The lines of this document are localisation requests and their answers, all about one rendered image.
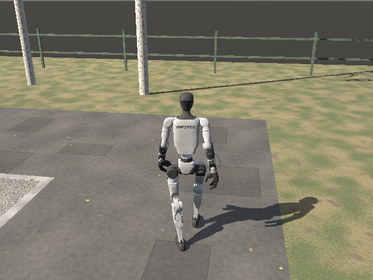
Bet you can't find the robot head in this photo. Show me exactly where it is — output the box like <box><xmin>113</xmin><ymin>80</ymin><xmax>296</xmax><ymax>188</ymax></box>
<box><xmin>177</xmin><ymin>92</ymin><xmax>196</xmax><ymax>120</ymax></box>

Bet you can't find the robot right upper arm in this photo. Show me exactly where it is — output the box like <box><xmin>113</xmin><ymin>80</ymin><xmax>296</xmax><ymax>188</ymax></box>
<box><xmin>198</xmin><ymin>117</ymin><xmax>212</xmax><ymax>151</ymax></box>

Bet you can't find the robot right forearm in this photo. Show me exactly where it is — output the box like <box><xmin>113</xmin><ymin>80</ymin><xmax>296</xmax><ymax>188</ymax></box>
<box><xmin>206</xmin><ymin>142</ymin><xmax>217</xmax><ymax>173</ymax></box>

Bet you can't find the robot left shin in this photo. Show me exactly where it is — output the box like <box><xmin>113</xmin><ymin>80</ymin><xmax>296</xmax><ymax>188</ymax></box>
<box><xmin>171</xmin><ymin>202</ymin><xmax>184</xmax><ymax>243</ymax></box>

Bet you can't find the right robot hand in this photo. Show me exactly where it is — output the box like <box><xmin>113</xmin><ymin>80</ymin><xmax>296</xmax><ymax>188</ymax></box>
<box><xmin>205</xmin><ymin>172</ymin><xmax>219</xmax><ymax>190</ymax></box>

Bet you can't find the robot left forearm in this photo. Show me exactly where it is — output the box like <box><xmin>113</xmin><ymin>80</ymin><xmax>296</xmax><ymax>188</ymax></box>
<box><xmin>158</xmin><ymin>140</ymin><xmax>167</xmax><ymax>162</ymax></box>

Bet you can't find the left robot hand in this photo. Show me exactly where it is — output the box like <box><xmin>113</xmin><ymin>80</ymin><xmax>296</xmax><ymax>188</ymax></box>
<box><xmin>158</xmin><ymin>160</ymin><xmax>172</xmax><ymax>172</ymax></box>

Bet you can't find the robot left upper arm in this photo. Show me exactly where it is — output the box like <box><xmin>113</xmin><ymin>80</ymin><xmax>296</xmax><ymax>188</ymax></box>
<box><xmin>161</xmin><ymin>117</ymin><xmax>174</xmax><ymax>149</ymax></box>

